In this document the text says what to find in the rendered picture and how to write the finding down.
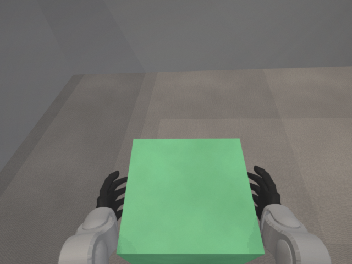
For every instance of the right robot hand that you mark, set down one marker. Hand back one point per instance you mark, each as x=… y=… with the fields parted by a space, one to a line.
x=267 y=192

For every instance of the robot left forearm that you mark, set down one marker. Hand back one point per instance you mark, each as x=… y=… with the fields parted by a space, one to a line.
x=94 y=241

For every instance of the robot right forearm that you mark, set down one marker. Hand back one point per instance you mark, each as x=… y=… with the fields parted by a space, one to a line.
x=288 y=240

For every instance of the carton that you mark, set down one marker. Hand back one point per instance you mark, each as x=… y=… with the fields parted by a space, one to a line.
x=188 y=201

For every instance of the left robot hand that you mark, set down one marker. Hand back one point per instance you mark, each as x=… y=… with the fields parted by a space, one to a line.
x=108 y=195

